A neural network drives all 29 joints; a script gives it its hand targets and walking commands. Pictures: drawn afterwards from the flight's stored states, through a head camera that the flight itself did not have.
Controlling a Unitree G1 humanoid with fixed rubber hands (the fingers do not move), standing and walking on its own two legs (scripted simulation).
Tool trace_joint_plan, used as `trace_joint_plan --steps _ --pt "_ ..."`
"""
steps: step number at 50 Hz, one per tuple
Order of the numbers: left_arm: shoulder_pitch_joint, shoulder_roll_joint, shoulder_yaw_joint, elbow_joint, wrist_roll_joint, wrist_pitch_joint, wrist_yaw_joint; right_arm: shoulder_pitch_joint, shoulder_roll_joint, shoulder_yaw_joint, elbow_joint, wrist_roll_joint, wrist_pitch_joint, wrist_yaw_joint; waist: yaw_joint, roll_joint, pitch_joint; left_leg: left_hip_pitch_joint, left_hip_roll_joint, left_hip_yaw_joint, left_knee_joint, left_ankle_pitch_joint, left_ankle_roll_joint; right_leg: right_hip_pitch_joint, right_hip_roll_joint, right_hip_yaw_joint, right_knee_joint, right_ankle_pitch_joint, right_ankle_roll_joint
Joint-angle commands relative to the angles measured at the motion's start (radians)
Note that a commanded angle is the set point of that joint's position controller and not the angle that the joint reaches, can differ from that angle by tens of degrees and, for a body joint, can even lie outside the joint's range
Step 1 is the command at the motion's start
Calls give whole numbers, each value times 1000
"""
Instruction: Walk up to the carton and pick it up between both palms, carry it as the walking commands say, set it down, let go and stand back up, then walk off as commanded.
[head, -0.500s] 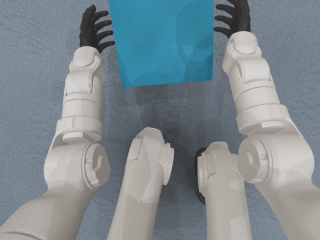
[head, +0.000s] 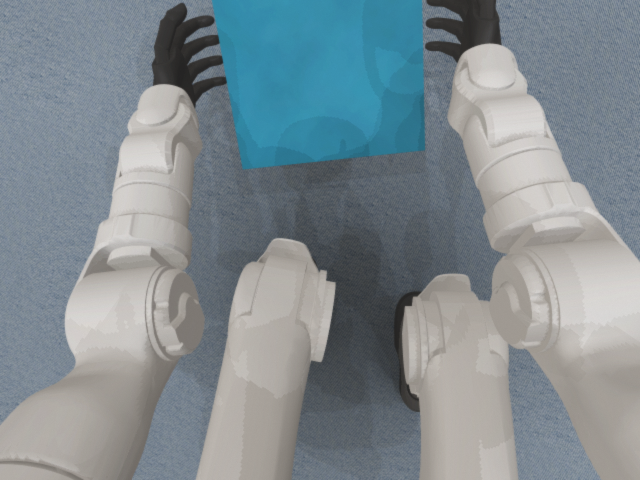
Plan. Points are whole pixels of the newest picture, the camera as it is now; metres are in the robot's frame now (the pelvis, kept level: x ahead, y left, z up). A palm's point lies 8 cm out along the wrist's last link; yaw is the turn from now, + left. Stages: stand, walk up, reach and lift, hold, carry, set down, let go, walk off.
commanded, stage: set down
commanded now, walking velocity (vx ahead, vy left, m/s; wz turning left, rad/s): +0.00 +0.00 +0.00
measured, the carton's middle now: (326, 76) +0.52 +0.12 -0.27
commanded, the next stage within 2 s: none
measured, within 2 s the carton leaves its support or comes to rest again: rests again in 1.64 s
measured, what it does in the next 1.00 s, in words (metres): stands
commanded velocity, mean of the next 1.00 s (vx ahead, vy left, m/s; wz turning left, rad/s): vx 0.00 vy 0.00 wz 0.00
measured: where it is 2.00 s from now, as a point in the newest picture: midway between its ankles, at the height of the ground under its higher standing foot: (351, 349)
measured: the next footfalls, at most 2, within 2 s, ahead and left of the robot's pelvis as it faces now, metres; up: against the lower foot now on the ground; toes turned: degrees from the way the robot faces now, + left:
none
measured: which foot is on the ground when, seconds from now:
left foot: down 0.00-1.00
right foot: down 0.00-1.00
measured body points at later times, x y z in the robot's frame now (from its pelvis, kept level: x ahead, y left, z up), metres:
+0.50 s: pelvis -0.01 +0.00 -0.01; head +0.34 +0.05 +0.25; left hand +0.47 +0.27 -0.20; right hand +0.54 -0.04 -0.19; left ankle +0.12 +0.13 -0.35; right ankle +0.09 -0.10 -0.35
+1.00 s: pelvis -0.02 +0.00 -0.02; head +0.34 +0.04 +0.24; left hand +0.47 +0.26 -0.21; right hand +0.54 -0.04 -0.21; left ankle +0.12 +0.13 -0.35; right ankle +0.09 -0.10 -0.35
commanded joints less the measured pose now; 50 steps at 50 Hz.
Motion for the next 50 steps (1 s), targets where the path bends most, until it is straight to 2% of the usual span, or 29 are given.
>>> trace_joint_plan --steps 1,7,24,32,50 --pt "-640 -649 -306 -181 -94 -67 -239 -469 858 291 -97 71 -31 234 121 -63 -1059 586 -47 84 -88 473 39 331 -11 -24 -175 388 -36" --pt "-640 -642 -310 -169 -106 -72 -239 -473 846 298 -99 75 -36 235 117 -57 -1027 576 -43 78 -76 474 39 314 -14 -23 -160 381 -40" --pt "-701 -589 -295 -100 -121 -93 -218 -529 758 255 -47 71 -40 264 108 -41 -871 550 -29 61 -75 390 45 238 -29 -31 -137 258 -54" --pt "-713 -575 -300 -71 -139 -105 -212 -547 732 252 -34 75 -48 272 102 -38 -829 544 -24 53 -66 386 48 237 -37 -32 -122 253 -58" --pt "-662 -547 -250 7 -121 -107 -226 -524 692 227 20 57 -49 280 103 -51 -714 456 -13 55 -49 340 59 242 -47 -16 -119 248 -65"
